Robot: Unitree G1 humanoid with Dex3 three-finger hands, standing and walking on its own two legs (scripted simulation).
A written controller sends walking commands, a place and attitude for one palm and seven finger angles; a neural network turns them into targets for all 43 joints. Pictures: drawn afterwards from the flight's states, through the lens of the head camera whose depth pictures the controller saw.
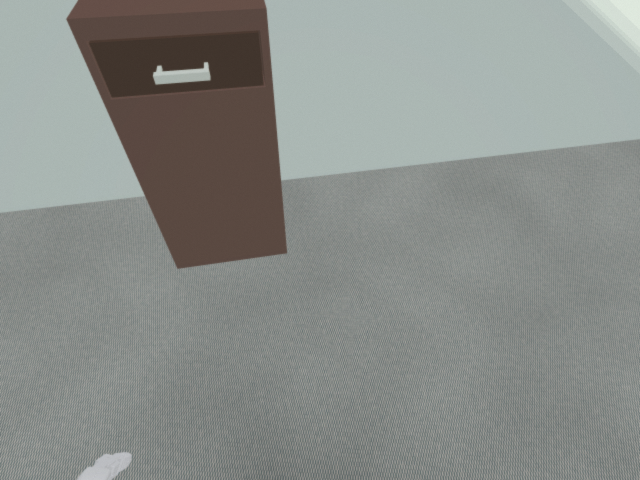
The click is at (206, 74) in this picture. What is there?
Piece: drawer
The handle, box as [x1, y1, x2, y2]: [153, 62, 210, 84]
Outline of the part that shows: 207,62 204,62 204,67 201,69 162,71 161,66 157,66 156,71 153,73 156,84 208,80 210,79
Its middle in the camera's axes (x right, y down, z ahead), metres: -0.34 -0.41 +0.94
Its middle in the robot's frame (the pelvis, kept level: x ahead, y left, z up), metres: +0.97 +0.39 +0.03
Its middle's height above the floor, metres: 0.80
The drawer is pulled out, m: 0.00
